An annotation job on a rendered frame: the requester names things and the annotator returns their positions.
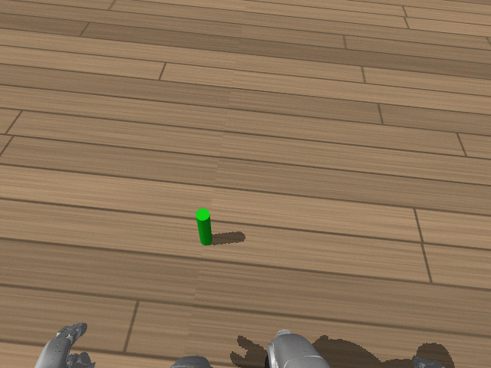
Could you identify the can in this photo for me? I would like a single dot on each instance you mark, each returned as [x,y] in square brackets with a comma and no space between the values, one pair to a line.
[204,226]

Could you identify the left robot hand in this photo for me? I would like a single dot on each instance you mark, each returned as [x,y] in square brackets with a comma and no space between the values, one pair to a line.
[56,352]

